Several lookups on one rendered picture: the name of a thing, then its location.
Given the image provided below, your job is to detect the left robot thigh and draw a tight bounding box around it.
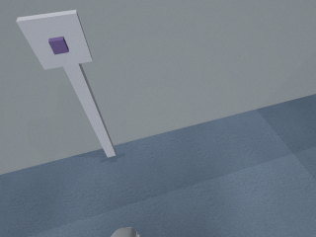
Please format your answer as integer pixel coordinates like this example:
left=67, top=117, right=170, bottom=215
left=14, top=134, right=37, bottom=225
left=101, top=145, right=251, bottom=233
left=111, top=227, right=140, bottom=237

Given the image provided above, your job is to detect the button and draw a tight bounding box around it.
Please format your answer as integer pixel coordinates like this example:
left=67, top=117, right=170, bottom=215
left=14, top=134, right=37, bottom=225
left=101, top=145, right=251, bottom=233
left=48, top=37, right=69, bottom=55

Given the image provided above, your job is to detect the panel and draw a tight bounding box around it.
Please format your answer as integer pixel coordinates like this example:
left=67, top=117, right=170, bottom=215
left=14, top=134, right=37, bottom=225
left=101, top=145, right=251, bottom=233
left=16, top=10, right=116, bottom=158

